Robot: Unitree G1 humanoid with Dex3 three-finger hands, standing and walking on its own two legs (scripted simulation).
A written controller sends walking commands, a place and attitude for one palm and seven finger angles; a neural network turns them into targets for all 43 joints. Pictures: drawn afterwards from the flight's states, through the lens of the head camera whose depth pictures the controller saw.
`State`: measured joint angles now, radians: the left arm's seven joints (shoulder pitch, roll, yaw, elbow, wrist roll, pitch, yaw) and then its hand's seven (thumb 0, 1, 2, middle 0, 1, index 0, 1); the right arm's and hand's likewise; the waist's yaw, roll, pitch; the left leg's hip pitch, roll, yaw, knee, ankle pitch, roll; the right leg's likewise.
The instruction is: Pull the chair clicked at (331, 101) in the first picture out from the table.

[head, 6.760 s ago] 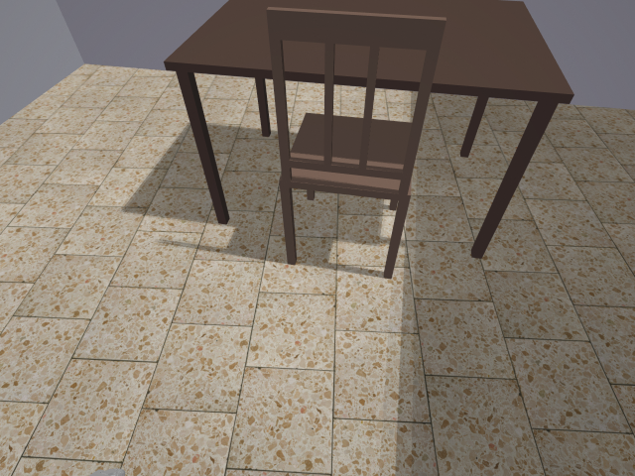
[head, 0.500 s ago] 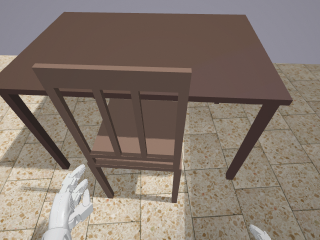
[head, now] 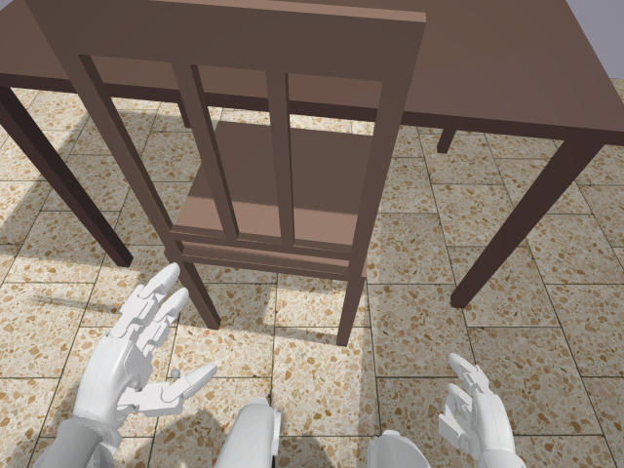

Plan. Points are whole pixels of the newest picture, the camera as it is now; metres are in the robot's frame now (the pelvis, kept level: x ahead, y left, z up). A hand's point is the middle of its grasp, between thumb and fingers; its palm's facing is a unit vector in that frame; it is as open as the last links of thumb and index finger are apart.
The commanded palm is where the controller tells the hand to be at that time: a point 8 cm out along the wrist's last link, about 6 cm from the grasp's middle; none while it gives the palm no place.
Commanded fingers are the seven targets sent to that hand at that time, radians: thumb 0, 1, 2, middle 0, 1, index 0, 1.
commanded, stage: raise the hand toward the chair's back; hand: left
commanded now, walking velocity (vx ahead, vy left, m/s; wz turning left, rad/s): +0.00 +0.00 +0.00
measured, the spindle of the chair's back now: (214, 169) +0.51 +0.20 +0.05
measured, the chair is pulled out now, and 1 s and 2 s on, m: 0.00 0.00 0.00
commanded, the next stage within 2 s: aim the fingers beside a spindle in 1.40 s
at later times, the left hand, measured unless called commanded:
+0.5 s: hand (148, 345) +0.24 +0.20 +0.07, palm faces -0.04 -1.00 -0.06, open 15.8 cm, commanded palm +0.22 +0.26 +0.07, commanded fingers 0.00 -0.50 0.30 -0.06 -0.08 -0.06 -0.08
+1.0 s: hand (136, 312) +0.27 +0.22 +0.08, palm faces -0.05 -1.00 -0.07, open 16.9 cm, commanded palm +0.25 +0.27 +0.08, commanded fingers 0.00 -0.50 0.30 -0.06 -0.08 -0.06 -0.08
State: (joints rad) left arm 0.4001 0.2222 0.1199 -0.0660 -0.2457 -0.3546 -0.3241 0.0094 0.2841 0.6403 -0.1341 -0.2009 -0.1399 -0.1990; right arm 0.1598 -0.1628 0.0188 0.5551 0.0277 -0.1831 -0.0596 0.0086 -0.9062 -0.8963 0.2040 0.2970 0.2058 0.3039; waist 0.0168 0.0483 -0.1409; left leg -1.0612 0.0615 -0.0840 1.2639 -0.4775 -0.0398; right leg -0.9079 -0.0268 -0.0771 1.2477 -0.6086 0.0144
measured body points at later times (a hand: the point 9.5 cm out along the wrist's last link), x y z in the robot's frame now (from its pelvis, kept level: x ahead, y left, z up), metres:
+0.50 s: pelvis +0.01 +0.01 +0.02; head +0.07 +0.03 +0.46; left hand +0.23 +0.25 +0.07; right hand +0.19 -0.23 -0.04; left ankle +0.07 +0.14 -0.63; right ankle +0.00 -0.13 -0.63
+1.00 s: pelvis +0.02 +0.02 +0.03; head +0.09 +0.03 +0.47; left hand +0.26 +0.27 +0.08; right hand +0.19 -0.23 -0.05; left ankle +0.07 +0.14 -0.63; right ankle +0.00 -0.13 -0.63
